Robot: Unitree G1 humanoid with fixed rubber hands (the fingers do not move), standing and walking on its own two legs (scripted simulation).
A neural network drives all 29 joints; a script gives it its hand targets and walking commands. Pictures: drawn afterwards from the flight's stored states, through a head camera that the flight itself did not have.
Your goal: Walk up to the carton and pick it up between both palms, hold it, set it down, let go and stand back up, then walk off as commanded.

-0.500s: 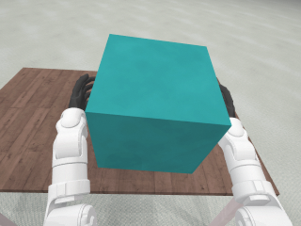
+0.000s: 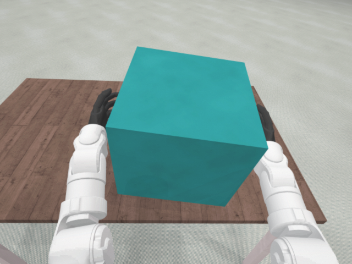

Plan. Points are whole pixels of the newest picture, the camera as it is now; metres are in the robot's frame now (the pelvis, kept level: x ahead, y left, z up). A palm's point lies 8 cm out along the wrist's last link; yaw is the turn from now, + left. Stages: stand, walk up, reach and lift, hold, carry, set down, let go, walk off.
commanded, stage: set down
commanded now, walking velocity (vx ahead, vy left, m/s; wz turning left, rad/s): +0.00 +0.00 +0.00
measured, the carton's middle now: (181, 127) +0.43 -0.05 +0.10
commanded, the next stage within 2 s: none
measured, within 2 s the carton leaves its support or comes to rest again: neither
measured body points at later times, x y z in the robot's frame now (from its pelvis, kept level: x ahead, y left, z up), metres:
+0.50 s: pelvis +0.01 +0.00 +0.00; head -0.01 +0.03 +0.45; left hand +0.44 +0.14 +0.13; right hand +0.36 -0.23 +0.12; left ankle +0.00 +0.11 -0.75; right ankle -0.01 -0.14 -0.75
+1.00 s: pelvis +0.02 +0.00 +0.00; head +0.03 +0.03 +0.45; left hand +0.46 +0.13 +0.10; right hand +0.37 -0.24 +0.09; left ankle +0.00 +0.11 -0.75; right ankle -0.01 -0.14 -0.75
